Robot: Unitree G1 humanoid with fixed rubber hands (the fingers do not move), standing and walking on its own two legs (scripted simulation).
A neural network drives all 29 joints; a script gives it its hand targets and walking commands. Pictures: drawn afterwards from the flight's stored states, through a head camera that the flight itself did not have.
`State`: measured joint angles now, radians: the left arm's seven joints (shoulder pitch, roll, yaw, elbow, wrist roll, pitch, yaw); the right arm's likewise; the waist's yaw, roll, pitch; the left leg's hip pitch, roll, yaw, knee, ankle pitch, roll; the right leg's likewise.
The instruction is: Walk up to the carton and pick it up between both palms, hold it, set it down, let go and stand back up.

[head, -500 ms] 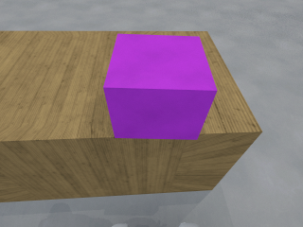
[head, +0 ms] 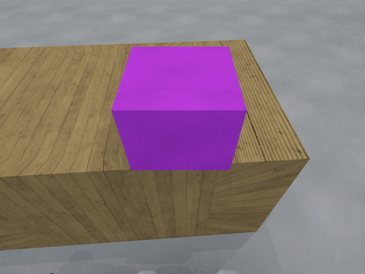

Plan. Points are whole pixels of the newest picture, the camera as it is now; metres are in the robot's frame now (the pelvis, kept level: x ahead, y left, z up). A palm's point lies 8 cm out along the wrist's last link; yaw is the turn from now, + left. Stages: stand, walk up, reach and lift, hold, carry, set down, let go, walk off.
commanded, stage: walk up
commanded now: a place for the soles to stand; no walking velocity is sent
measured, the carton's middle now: (180, 107) +0.55 +0.02 +0.04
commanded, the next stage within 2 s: none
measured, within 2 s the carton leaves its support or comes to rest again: neither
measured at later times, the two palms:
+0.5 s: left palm out of the picture +0.10 +0.34 -0.09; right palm out of the picture +0.08 -0.32 -0.09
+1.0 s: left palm out of the picture +0.10 +0.32 -0.09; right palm out of the picture +0.09 -0.33 -0.09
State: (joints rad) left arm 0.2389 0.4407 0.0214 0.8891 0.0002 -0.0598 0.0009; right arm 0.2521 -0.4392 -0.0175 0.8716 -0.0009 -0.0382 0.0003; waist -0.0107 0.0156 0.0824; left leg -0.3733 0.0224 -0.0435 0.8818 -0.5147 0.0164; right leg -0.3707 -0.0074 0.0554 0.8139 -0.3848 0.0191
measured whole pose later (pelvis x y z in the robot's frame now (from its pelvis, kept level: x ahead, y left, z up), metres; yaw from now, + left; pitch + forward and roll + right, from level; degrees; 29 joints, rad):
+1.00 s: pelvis +0.02 +0.00 +0.00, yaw +1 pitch -3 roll -1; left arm 0.23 0.44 0.02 0.89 0.00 -0.06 -0.01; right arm 0.25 -0.44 -0.02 0.89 0.00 -0.04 0.00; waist -0.01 0.01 0.08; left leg -0.35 0.02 -0.04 0.85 -0.52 0.03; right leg -0.34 -0.02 0.03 0.80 -0.40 0.01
